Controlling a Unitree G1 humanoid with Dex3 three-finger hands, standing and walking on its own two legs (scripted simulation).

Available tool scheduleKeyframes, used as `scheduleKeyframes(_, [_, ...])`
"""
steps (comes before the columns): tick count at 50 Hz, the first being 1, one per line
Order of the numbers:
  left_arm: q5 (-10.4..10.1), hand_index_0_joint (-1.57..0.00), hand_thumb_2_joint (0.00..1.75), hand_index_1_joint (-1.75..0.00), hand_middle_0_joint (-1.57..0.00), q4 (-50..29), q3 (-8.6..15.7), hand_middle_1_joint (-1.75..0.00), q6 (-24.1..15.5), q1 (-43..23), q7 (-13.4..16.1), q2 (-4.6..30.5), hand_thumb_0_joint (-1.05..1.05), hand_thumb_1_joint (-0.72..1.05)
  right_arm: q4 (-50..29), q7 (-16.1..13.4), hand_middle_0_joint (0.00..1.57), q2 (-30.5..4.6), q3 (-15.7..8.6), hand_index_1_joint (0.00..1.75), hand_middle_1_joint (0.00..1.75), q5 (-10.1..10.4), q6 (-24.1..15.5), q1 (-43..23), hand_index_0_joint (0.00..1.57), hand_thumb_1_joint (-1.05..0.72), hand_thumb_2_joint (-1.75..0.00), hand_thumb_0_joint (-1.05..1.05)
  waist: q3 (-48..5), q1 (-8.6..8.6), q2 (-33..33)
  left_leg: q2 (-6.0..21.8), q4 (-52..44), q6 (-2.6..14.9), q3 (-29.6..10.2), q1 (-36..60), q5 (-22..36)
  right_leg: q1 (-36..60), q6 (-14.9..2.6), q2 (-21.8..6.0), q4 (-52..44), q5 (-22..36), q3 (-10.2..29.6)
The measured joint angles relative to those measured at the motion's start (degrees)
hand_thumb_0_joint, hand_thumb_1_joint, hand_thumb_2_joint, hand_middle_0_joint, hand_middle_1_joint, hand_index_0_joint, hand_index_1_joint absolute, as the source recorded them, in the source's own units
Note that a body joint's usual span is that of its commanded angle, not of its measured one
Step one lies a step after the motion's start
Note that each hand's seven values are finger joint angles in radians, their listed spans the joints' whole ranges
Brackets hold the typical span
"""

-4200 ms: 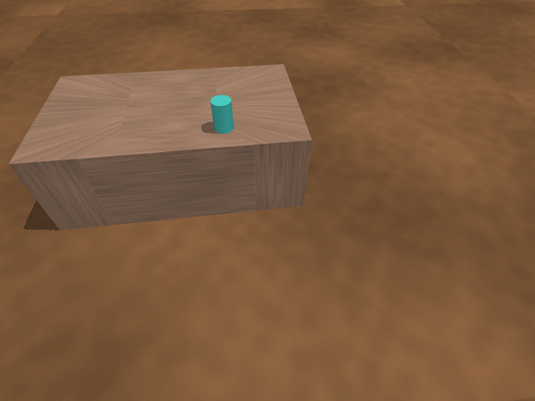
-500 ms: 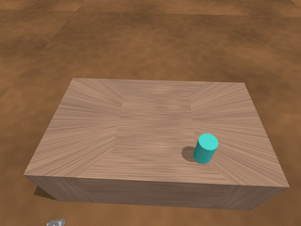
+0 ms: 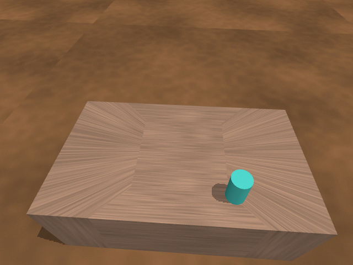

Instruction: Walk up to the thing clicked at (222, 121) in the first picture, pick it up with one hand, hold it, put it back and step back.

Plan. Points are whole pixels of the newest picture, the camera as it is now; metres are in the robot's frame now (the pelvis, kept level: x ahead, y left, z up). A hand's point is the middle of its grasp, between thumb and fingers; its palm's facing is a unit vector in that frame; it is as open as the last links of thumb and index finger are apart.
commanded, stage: walk up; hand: right
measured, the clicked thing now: (238, 187) +0.47 -0.22 -0.30
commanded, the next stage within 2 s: stand in 0.56 s
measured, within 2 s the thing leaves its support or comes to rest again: neither
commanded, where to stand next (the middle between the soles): +0.03 -0.01 m, yaw +0 degrees
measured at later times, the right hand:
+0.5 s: hand out of the picture +0.08 -0.25 -0.16, palm faces +0.00 +0.94 -0.33, open 7.4 cm
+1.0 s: hand out of the picture +0.10 -0.25 -0.16, palm faces -0.03 +0.95 -0.32, open 7.4 cm
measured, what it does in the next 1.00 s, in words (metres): stands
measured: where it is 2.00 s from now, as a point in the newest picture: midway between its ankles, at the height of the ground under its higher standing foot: outside the picture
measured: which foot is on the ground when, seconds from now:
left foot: down 0.00-1.00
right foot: down 0.00-1.00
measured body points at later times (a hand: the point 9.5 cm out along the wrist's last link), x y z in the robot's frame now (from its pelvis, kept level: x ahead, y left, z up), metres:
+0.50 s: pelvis +0.01 +0.00 +0.00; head +0.02 +0.00 +0.45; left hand +0.10 +0.30 -0.13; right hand +0.09 -0.30 -0.13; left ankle -0.02 +0.13 -0.75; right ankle +0.04 -0.11 -0.75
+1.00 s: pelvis +0.02 +0.00 +0.00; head +0.03 +0.00 +0.45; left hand +0.10 +0.30 -0.13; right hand +0.10 -0.30 -0.14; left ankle -0.02 +0.13 -0.75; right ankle +0.04 -0.11 -0.75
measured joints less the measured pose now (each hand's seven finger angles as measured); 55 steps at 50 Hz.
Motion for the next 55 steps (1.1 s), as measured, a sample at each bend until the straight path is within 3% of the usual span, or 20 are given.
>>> scheduleKeyframes(35, [0.26, -0.2, 0.9, -0.3, -0.2, -1.92, -0.17, -0.3, -0.55, -0.37, 0.62, -0.27, 0.01, 0.91, -0.54, 0.04, 0.21, 1.1, -0.28, 0.3, 0.3, -0.29, 0.82, 1.63, 0.2, -0.9, -0.9, 0.0, -0.73, -1.26, 0.16, 0.02, -1.83, -0.09, -0.31, 1.46, -0.25, 1.51, 0.17, 0.07, -1.62, -0.48, -0.33])
scheduleKeyframes(55, [0.2, -0.2, 0.9, -0.3, -0.2, -2.27, -0.72, -0.3, -0.75, 1.1, 0.8, 0.34, 0.01, 0.91, -1.21, 0.14, 0.21, 1.14, 0.08, 0.3, 0.3, -0.3, 0.8, 2.18, 0.2, -0.9, -0.9, 0.0, -1.16, -0.83, 0.66, -0.09, -2.39, -0.17, -1.3, 2.02, -0.32, 2.42, 0.15, -0.11, -2.05, -0.99, -1.3])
